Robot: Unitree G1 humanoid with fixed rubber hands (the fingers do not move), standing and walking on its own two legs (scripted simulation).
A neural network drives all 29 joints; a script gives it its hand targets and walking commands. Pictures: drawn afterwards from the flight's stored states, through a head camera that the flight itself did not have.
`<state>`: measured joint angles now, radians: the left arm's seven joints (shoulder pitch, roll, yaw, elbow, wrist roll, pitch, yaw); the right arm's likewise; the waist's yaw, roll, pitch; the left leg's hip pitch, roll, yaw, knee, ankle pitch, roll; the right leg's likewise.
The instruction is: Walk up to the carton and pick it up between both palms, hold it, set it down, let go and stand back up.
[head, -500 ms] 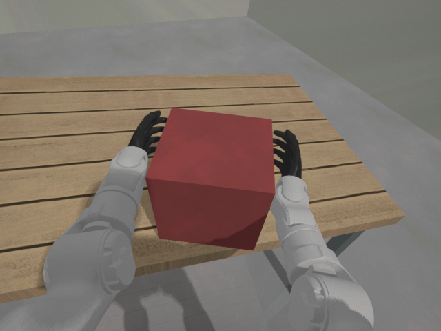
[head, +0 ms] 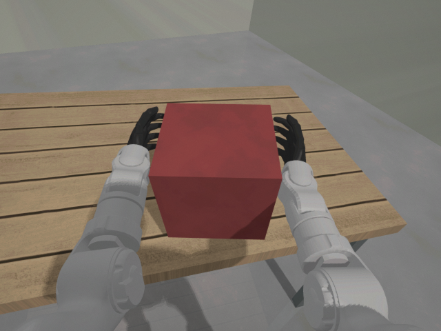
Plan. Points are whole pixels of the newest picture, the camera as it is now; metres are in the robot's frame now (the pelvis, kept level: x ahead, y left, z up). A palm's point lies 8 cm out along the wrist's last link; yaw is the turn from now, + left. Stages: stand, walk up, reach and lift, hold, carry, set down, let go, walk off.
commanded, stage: reach and lift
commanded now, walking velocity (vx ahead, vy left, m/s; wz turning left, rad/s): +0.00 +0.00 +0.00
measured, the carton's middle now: (217, 173) +0.40 -0.04 +0.10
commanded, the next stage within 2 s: hold in 1.40 s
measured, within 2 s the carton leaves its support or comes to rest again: neither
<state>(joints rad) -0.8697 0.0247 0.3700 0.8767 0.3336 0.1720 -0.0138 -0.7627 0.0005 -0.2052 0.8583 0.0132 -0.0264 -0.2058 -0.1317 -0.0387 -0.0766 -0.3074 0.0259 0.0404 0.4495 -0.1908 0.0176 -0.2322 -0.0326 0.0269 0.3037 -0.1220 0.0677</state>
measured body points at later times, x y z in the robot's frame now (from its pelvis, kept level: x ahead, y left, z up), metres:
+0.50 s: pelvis -0.01 +0.00 +0.00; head -0.04 +0.03 +0.45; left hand +0.42 +0.11 +0.17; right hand +0.39 -0.18 +0.19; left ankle +0.02 +0.10 -0.74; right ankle +0.02 -0.17 -0.74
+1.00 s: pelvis -0.01 -0.01 +0.00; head -0.06 +0.02 +0.45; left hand +0.40 +0.11 +0.20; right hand +0.38 -0.18 +0.21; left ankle +0.02 +0.10 -0.74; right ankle +0.02 -0.17 -0.74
